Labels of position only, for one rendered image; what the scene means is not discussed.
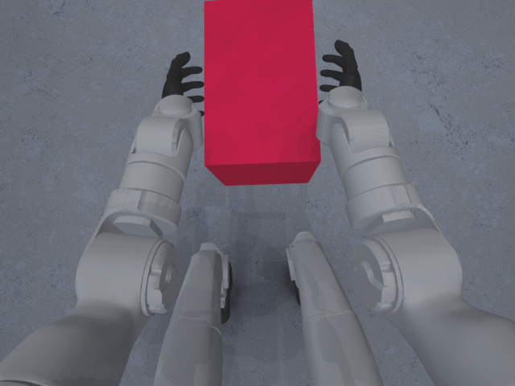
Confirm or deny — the right robot thigh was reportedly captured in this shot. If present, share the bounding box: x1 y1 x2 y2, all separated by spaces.
286 239 384 386

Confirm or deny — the left robot forearm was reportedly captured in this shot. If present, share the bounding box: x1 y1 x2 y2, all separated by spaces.
75 95 204 296

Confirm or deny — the robot right foot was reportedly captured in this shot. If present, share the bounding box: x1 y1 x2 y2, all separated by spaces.
288 266 300 305

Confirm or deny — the robot right hand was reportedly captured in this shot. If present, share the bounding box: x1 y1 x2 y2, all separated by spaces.
319 40 362 104

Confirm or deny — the left robot upper arm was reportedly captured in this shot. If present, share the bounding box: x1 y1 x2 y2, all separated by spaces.
0 232 179 386

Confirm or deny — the robot left hand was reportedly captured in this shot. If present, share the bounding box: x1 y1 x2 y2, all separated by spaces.
162 52 204 116

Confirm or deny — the carton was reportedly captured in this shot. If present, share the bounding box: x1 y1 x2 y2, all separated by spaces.
204 0 321 186

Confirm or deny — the right robot forearm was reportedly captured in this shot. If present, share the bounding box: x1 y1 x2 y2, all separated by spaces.
315 86 463 277

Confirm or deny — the right robot upper arm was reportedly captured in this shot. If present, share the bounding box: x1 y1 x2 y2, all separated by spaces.
352 227 515 386

